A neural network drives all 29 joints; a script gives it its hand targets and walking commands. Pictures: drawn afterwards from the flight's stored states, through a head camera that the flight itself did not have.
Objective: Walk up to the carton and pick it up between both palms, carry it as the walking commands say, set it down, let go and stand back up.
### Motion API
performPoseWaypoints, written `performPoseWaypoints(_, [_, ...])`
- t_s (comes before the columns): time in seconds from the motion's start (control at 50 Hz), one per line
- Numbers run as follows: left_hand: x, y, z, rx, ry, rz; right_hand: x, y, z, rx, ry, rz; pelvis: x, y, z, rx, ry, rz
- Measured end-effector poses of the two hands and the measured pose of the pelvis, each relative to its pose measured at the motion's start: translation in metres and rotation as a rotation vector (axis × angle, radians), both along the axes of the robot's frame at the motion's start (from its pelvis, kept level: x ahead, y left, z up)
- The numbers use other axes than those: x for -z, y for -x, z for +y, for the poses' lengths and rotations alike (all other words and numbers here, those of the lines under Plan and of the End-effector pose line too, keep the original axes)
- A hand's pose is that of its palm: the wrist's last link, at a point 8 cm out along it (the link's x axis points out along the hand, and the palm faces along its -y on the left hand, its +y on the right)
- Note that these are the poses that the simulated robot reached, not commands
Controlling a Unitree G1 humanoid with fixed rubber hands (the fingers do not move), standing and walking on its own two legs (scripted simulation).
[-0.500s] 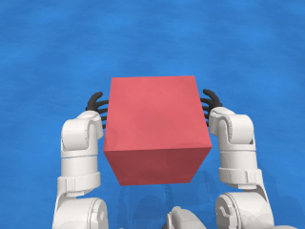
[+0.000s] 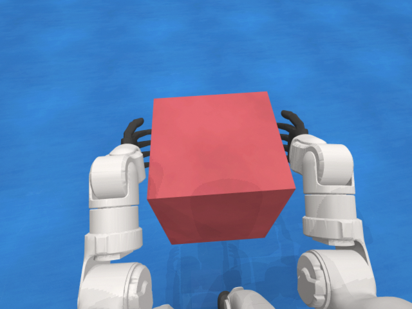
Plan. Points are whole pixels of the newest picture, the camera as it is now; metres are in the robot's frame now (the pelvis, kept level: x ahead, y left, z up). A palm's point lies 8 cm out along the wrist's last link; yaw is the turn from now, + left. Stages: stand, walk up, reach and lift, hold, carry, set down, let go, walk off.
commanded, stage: carry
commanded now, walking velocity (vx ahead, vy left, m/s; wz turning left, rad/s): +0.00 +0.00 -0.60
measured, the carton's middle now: (214, 175) +0.36 -0.03 +0.03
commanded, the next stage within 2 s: none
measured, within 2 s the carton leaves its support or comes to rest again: neither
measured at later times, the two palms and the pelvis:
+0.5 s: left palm (215, 184) +0.29 -0.02 +0.11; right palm out of the picture +0.19 -0.30 +0.11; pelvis -0.09 -0.03 +0.00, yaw -18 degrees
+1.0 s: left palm out of the picture +0.06 -0.03 +0.09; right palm out of the picture -0.14 -0.25 +0.09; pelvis -0.26 +0.04 +0.00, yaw -45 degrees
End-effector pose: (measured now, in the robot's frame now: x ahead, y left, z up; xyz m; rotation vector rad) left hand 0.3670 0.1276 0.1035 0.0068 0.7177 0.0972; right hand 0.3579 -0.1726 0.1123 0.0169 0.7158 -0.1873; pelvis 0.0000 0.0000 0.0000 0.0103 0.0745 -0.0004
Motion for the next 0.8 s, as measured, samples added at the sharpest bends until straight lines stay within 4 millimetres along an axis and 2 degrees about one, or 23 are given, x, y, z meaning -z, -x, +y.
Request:
performPoseWaypoints(0.12, [0.003,0.023,-0.003,0.037,0.025,0.013,0.001,0.04,-0.002,0.044,0.018,0.013,-0.004,0.021,0.004,0.088,0.007,-0.02])
performPoseWaypoints(0.24, [-0.016,0.031,-0.022,0.095,-0.003,0.004,-0.009,0.064,-0.019,0.079,0.016,0.005,-0.01,0.041,-0.006,0.174,0.042,-0.02])
performPoseWaypoints(0.3, [-0.023,0.032,-0.045,0.131,-0.017,-0.014,-0.013,0.076,-0.041,0.112,0.006,-0.012,-0.007,0.05,-0.019,0.215,0.045,-0.014])
performPoseWaypoints(0.36, [-0.024,0.037,-0.077,0.174,-0.032,-0.019,-0.008,0.093,-0.07,0.151,-0.004,-0.017,0.0,0.061,-0.032,0.247,0.044,-0.011])
performPoseWaypoints(0.46, [-0.009,0.062,-0.128,0.272,-0.047,0.026,0.005,0.144,-0.115,0.256,-0.027,0.028,-0.004,0.081,-0.036,0.287,0.013,-0.012])
performPoseWaypoints(0.54, [0.0,0.085,-0.157,0.343,-0.03,0.023,0.008,0.186,-0.136,0.344,-0.029,0.023,-0.003,0.099,-0.03,0.343,0.005,-0.011])
performPoseWaypoints(0.58, [0.008,0.101,-0.163,0.357,0.001,0.02,0.013,0.212,-0.138,0.394,-0.037,0.01,-0.002,0.107,-0.026,0.376,0.001,-0.005])
performPoseWaypoints(0.64, [0.024,0.134,-0.161,0.365,0.05,0.024,0.025,0.257,-0.13,0.468,-0.05,-0.005,0.0,0.12,-0.018,0.429,-0.004,0.001])
performPoseWaypoints(0.74, [0.047,0.187,-0.144,0.426,0.112,0.047,0.043,0.33,-0.101,0.557,-0.046,-0.003,0.005,0.149,0.004,0.513,-0.016,-0.012])
performPoseWaypoints(0.8, [0.046,0.217,-0.134,0.473,0.084,0.062,0.044,0.368,-0.086,0.565,-0.027,0.024,0.001,0.169,0.018,0.572,0.017,-0.027])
